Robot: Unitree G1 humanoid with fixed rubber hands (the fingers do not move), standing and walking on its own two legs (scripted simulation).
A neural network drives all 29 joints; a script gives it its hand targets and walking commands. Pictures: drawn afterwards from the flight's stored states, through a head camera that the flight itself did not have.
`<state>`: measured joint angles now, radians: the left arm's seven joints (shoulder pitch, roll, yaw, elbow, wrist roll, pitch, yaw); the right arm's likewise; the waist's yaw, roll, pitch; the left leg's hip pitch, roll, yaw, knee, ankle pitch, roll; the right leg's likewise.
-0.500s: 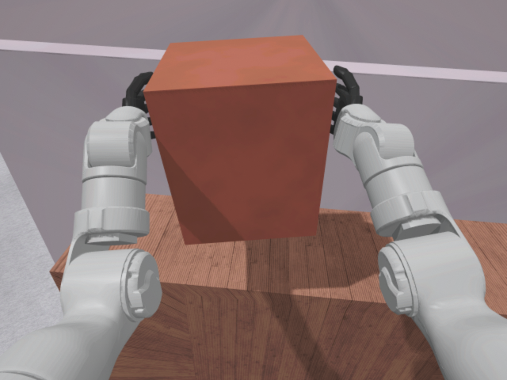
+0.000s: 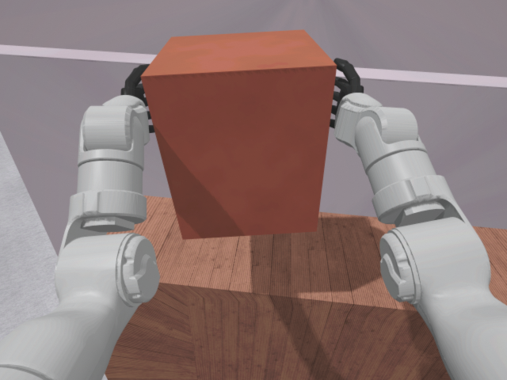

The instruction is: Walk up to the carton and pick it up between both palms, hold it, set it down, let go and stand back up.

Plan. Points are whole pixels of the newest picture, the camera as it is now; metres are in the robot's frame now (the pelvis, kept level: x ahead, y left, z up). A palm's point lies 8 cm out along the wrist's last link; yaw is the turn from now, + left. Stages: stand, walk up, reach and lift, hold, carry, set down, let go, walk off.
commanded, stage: hold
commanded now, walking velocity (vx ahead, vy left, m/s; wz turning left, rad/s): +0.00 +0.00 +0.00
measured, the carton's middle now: (243, 133) +0.40 +0.00 +0.28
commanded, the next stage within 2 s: none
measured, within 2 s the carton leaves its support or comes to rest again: neither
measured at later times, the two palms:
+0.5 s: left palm (136, 114) +0.38 +0.15 +0.31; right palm (348, 109) +0.37 -0.15 +0.33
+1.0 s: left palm (134, 112) +0.38 +0.16 +0.32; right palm (347, 108) +0.37 -0.15 +0.33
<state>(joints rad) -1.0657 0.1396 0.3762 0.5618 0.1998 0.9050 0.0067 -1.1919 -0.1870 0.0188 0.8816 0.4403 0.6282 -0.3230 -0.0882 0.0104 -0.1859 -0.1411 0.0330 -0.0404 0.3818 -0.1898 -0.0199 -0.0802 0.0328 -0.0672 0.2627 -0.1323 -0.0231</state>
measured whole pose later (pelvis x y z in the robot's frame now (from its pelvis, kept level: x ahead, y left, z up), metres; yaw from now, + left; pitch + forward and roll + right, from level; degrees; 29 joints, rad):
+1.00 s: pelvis +0.00 +0.00 +0.00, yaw +0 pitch -2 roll -2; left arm -1.06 0.13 0.37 0.56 0.19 0.91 0.01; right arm -1.19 -0.20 0.02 0.88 0.45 0.65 -0.33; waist -0.09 0.01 -0.20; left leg -0.15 0.03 -0.06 0.39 -0.20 -0.02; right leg -0.08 0.04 -0.04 0.26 -0.13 -0.02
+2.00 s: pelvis +0.00 +0.00 +0.00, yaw +0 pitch -2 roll -2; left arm -1.06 0.13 0.37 0.57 0.19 0.90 0.02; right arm -1.20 -0.20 0.03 0.88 0.46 0.66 -0.33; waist -0.09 0.01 -0.21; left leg -0.16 0.02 -0.07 0.39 -0.20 -0.02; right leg -0.09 0.05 -0.02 0.26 -0.13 -0.02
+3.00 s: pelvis +0.00 +0.00 +0.00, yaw +0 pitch -2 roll -2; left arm -1.07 0.13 0.37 0.58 0.19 0.89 0.02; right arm -1.20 -0.21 0.04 0.89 0.47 0.67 -0.33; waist -0.09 0.02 -0.22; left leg -0.16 0.02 -0.08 0.40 -0.20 -0.02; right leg -0.09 0.05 -0.01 0.25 -0.13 -0.02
